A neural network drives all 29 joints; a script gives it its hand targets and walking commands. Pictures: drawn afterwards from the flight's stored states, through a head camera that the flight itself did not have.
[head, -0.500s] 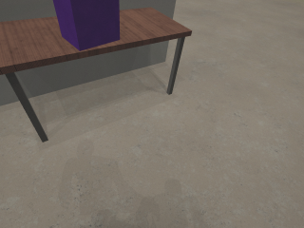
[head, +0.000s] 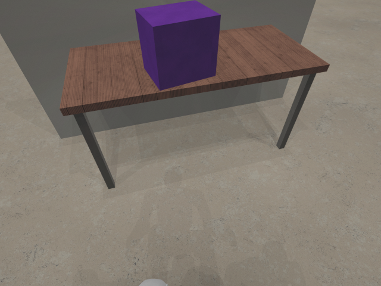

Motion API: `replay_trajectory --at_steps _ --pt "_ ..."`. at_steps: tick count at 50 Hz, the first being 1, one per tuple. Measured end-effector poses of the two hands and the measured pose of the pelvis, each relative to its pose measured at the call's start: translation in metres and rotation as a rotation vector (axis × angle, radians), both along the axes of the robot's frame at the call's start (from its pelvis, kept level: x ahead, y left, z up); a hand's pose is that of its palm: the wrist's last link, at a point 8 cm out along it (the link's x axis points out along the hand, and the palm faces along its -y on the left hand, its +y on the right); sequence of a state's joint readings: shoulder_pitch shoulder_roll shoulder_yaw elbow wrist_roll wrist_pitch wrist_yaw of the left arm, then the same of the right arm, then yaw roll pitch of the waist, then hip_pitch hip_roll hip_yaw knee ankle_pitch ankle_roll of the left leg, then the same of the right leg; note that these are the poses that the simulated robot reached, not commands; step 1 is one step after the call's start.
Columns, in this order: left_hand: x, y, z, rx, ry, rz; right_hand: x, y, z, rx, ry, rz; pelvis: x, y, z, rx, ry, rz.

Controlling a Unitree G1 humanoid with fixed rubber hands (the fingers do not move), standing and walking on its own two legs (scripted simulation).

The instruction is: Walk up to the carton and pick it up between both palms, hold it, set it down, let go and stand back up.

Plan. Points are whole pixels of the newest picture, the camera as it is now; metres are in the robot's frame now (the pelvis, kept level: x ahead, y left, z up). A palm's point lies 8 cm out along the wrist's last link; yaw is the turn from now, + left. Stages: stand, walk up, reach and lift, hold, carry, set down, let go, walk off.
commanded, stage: walk up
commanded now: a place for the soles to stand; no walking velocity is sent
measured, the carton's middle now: (177, 44) +1.08 +0.07 +0.03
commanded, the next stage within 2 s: none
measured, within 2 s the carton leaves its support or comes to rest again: neither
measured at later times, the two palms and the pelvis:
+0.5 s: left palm (64, 261) +0.22 +0.32 -0.14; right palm (256, 226) +0.31 -0.16 -0.11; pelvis +0.23 +0.07 +0.00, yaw +6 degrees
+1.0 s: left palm (103, 178) +0.45 +0.28 -0.11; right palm (260, 166) +0.51 -0.22 -0.12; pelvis +0.45 +0.03 +0.01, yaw +6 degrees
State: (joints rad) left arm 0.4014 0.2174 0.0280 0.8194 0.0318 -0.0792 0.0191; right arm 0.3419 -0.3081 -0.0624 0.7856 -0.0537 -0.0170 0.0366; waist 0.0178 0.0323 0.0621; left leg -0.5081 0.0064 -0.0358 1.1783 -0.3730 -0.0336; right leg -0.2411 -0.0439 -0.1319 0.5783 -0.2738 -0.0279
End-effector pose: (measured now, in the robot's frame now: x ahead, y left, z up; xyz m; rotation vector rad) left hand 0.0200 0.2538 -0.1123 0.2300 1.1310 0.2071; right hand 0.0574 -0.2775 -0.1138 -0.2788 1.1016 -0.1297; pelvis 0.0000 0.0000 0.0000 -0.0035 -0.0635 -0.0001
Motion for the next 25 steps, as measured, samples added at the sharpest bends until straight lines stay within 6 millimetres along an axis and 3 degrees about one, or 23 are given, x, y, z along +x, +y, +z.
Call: replay_trajectory --at_steps 4,7,10,13,15,17,20,25 --pt "-0.026 0.003 0.005 -0.012 0.114 0.080 0.085 0.013 0.019 0.002 -0.072 0.101 0.034 0.004 0.010 -0.001 0.014 0.036" --pt "-0.039 0.001 0.003 -0.042 0.208 0.120 0.143 0.041 0.023 0.037 -0.122 0.163 0.061 0.011 0.010 -0.010 0.019 0.062" --pt "-0.040 0.002 -0.004 -0.078 0.286 0.152 0.197 0.079 0.021 0.078 -0.157 0.218 0.092 0.022 0.005 -0.024 0.021 0.088" --pt "-0.024 0.010 -0.020 -0.110 0.341 0.172 0.244 0.116 0.013 0.097 -0.188 0.256 0.127 0.038 -0.007 -0.033 0.024 0.104" --pt "-0.006 0.019 -0.035 -0.127 0.365 0.166 0.267 0.132 0.002 0.094 -0.210 0.248 0.150 0.051 -0.021 -0.029 0.032 0.116" --pt "0.025 0.029 -0.046 -0.139 0.350 0.154 0.274 0.140 -0.006 0.091 -0.197 0.202 0.167 0.058 -0.027 -0.019 0.034 0.128" --pt "0.092 0.046 -0.047 -0.128 0.244 0.111 0.266 0.136 -0.008 0.069 -0.126 0.124 0.191 0.064 -0.021 -0.016 0.027 0.128" --pt "0.203 0.065 -0.026 -0.093 0.069 0.028 0.249 0.116 0.002 0.036 -0.021 0.034 0.232 0.069 -0.003 -0.004 0.025 0.111"
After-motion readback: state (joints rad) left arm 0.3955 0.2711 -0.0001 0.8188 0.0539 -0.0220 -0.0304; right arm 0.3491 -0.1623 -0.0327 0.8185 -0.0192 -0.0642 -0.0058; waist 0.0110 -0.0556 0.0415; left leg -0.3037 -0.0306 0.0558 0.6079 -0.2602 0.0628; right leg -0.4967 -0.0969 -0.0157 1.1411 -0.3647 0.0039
